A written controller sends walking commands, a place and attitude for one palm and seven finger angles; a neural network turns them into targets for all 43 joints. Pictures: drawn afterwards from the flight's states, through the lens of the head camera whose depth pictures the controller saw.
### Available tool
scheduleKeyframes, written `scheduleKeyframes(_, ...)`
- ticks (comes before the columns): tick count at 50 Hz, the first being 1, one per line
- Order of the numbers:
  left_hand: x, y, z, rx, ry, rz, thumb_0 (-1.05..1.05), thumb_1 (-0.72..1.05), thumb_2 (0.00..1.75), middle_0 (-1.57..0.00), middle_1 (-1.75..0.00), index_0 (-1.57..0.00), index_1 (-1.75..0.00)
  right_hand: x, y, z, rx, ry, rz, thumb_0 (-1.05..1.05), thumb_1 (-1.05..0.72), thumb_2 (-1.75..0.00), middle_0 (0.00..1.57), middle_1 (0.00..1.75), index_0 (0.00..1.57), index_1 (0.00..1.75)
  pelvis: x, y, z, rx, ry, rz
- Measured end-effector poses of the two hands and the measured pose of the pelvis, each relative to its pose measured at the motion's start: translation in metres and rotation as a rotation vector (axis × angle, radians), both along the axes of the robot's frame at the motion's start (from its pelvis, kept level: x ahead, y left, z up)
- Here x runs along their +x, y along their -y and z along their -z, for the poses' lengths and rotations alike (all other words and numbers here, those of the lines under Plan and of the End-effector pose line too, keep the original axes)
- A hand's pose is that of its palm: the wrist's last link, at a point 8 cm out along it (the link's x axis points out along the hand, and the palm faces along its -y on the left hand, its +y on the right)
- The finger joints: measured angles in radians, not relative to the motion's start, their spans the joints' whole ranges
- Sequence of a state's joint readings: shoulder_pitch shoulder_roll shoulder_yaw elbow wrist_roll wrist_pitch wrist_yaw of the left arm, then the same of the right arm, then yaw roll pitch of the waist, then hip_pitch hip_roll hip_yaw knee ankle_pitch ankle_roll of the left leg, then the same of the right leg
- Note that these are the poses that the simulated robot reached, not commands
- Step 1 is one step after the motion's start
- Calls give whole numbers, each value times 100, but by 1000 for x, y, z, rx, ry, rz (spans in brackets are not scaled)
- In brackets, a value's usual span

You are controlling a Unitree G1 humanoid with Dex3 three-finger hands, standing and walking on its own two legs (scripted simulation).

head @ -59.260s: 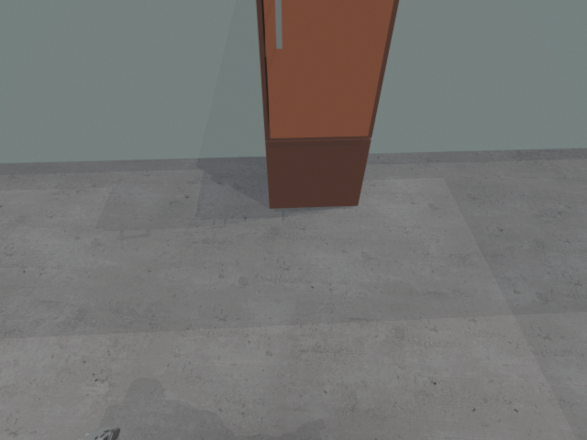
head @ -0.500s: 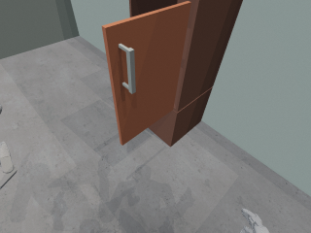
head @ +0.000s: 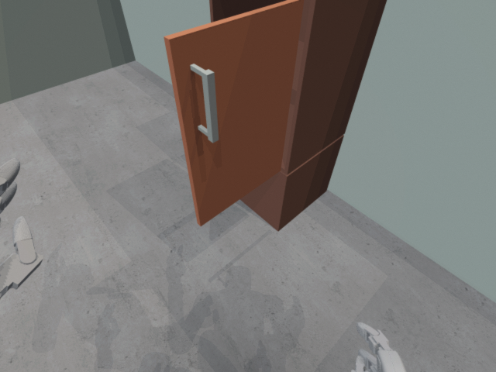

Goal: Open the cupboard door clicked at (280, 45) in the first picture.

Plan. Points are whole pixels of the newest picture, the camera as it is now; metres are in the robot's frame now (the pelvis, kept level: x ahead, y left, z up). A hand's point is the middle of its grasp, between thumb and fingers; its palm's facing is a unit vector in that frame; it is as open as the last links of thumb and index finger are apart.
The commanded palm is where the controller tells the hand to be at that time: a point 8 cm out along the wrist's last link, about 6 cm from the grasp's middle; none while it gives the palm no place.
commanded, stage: let the arm hang, fingers relaxed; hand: left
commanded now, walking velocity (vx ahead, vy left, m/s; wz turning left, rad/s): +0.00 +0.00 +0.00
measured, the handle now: (205, 105) +0.62 +0.13 +0.11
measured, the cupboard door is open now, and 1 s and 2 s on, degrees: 90 90 90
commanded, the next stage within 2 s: look to check the result in 1.08 s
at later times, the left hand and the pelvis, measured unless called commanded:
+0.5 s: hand out of the picture -0.03 +0.21 -0.16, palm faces +0.05 -0.97 -0.25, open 7.1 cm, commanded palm none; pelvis +0.00 +0.01 +0.01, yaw +3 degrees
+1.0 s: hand out of the picture +0.00 +0.19 -0.16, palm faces +0.05 -0.98 -0.21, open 7.3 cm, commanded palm none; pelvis +0.00 +0.01 +0.01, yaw +2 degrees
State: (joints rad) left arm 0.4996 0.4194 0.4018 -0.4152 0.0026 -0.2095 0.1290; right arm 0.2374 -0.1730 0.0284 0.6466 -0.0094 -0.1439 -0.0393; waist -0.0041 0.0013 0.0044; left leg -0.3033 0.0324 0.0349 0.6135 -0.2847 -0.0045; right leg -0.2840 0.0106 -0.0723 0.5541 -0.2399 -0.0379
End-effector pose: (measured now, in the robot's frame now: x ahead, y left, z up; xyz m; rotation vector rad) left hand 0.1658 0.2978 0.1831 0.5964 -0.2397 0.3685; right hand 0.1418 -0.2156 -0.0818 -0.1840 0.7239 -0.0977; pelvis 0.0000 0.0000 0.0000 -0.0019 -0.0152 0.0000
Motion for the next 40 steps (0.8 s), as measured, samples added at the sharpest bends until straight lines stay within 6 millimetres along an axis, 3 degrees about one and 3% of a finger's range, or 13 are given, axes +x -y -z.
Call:
scheduleKeyframes(2, 13, -1, 44, -74, -180, -4, 0, 90, 90, -20, -30, -20, -30, -2, 7, 15, 17, -73, -13, 1, -90, -89, 21, 30, 21, 30, 1, -1, 2, 1, -19, -25)
scheduleKeyframes(4, 19, 0, 108, -208, -412, -49, 0, 90, 90, -20, -30, -20, -30, -9, 13, 29, 15, -162, -15, 1, -90, -89, 21, 30, 21, 30, 2, -3, 4, 5, -24, -51)
scheduleKeyframes(6, 9, 8, 177, -347, -652, -96, 0, 90, 90, -20, -30, -19, -30, -21, 18, 39, 3, -238, -10, 1, -90, -89, 21, 30, 21, 30, 3, -5, 7, 6, -14, -67)
scheduleKeyframes(9, -32, 39, 266, -516, -1004, -124, 0, 91, 90, -19, -30, -19, -30, -46, 22, 48, -25, -341, 15, 1, -90, -89, 21, 30, 20, 30, 3, -6, 10, 0, 5, -65)
scheduleKeyframes(12, -90, 77, 315, -651, -1301, -137, 0, 92, 90, -20, -30, -19, -30, -76, 21, 46, -41, -457, 43, 1, -91, -89, 20, 30, 20, 30, 4, -6, 3, 1, 7, -52)
scheduleKeyframes(18, -153, 57, 318, -673, -1441, -301, -5, 102, 90, -21, -30, -20, -30, -129, 11, 46, -28, -668, 56, 0, -91, -89, 20, 30, 20, 30, 4, -4, -8, -6, -3, -56)
scheduleKeyframes(25, -202, 44, 306, -628, -1594, -395, -2, 95, 90, -20, -30, -20, -30, -155, -7, 54, 39, -748, 83, 0, -91, -89, 20, 30, 20, 30, 2, -8, -13, -2, 4, -44)
scheduleKeyframes(31, -207, 49, 303, -631, -1606, -400, 0, 92, 90, -20, -30, -19, -30, -159, -20, 60, 76, -750, 82, 0, -91, -89, 20, 30, 20, 30, 0, -11, -14, 3, 10, -36)
scheduleKeyframes(40, -179, 70, 310, -663, -1541, -317, 0, 91, 90, -20, -30, -19, -30, -154, -25, 61, 88, -712, 91, 0, -91, -89, 20, 30, 20, 30, -2, -12, -14, 7, 15, -30)
